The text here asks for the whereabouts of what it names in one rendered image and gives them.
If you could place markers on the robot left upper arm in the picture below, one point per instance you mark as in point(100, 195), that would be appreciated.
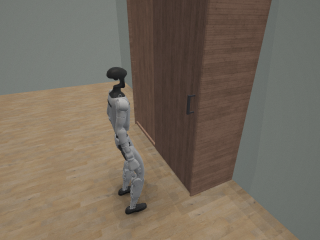
point(108, 111)

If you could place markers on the robot right forearm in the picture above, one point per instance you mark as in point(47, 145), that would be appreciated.
point(123, 141)

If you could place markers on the wardrobe door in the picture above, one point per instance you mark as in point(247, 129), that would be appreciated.
point(179, 28)
point(143, 53)

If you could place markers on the robot right upper arm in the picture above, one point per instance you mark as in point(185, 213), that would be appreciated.
point(122, 107)

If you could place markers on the robot left shin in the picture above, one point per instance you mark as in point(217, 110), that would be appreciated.
point(126, 178)

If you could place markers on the right robot foot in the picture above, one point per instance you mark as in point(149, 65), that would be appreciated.
point(139, 207)

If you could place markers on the robot right hand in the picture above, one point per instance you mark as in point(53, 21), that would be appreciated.
point(133, 165)

